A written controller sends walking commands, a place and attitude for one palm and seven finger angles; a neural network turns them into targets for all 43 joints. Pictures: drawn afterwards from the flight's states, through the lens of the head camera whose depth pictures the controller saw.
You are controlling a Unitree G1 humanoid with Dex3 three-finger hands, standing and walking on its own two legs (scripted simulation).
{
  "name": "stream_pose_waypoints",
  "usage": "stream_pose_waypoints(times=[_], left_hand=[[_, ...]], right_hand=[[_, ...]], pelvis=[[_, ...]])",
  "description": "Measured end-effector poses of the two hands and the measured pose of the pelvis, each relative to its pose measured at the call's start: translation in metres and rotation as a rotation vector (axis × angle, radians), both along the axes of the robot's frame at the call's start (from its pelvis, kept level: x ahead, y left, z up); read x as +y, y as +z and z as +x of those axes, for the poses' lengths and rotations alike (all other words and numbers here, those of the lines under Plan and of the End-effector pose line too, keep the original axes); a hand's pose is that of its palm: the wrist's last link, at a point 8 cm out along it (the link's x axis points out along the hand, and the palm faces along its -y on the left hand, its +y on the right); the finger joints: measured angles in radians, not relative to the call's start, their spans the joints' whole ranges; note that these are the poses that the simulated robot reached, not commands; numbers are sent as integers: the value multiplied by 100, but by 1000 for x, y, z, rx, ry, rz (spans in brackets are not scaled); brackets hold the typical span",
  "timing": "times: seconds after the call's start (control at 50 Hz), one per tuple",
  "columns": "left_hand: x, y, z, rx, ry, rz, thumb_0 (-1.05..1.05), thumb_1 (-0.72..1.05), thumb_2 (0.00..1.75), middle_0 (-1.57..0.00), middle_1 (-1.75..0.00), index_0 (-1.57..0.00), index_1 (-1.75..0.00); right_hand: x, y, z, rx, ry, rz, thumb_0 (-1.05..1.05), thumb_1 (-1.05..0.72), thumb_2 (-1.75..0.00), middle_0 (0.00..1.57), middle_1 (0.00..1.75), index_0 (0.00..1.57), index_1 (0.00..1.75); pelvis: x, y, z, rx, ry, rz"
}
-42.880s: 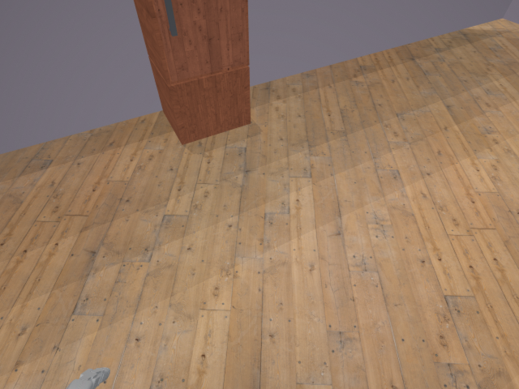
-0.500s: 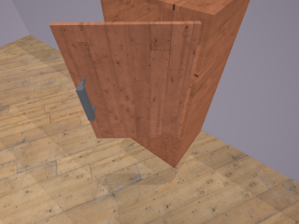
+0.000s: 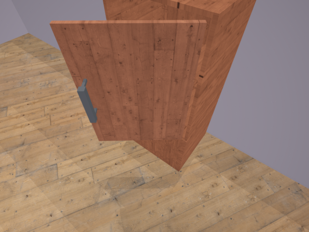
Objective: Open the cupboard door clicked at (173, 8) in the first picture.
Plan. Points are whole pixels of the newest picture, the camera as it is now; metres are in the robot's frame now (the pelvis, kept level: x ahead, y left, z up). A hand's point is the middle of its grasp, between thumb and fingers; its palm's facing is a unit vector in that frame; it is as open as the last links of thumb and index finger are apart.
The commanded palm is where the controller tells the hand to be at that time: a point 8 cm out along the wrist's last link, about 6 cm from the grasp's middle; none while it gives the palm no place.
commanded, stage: come to a stop and stand still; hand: left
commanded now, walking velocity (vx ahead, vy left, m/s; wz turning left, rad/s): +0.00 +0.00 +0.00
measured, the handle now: (89, 101) +0.54 +0.28 -0.03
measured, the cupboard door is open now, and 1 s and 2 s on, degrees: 39 39 39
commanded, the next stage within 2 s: look again from close up in 0.18 s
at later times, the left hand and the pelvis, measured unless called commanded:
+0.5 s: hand out of the picture +0.03 +0.17 -0.17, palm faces +0.00 -0.98 -0.21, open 7.4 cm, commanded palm none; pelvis +0.01 -0.01 +0.00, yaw +0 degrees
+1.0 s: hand out of the picture +0.05 +0.17 -0.17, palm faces +0.02 -0.97 -0.25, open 7.4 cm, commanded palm none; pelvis +0.01 -0.03 +0.00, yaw +1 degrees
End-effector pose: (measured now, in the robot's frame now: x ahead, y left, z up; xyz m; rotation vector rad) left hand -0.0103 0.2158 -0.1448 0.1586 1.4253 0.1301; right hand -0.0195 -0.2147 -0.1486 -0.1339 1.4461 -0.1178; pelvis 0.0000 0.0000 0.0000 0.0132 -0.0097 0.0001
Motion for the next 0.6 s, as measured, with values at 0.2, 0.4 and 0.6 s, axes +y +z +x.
stream_pose_waypoints(times=[0.2,0.4,0.6], left_hand=[[-1,-1,14,-16,-4,8,1,91,90,-20,-30,-20,-30],[1,2,31,-53,-6,24,1,91,90,-20,-30,-20,-30],[-1,4,44,-80,-14,31,1,91,90,-20,-30,-20,-30]], right_hand=[[-6,1,16,-26,-3,-11,1,-90,-89,20,30,20,30],[-16,2,36,-57,7,-23,1,-91,-89,20,30,20,30],[-29,4,48,-75,14,-38,1,-90,-89,20,30,20,30]], pelvis=[[-5,0,6,1,-2,-1],[-10,1,11,2,0,0],[-16,2,13,3,0,1]])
